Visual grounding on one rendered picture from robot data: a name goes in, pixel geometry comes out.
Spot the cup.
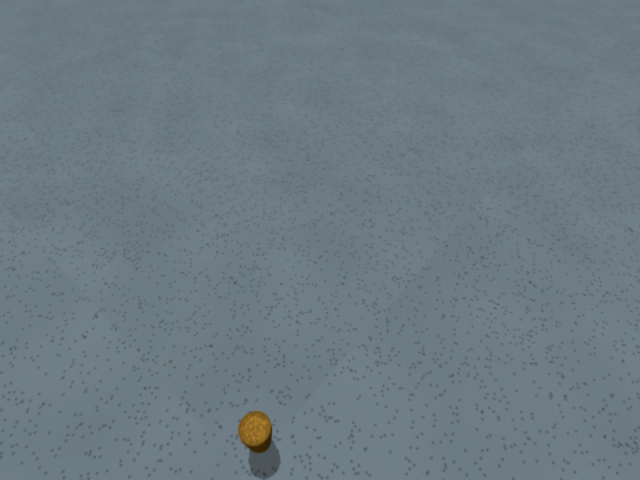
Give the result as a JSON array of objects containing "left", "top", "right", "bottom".
[{"left": 238, "top": 411, "right": 272, "bottom": 453}]

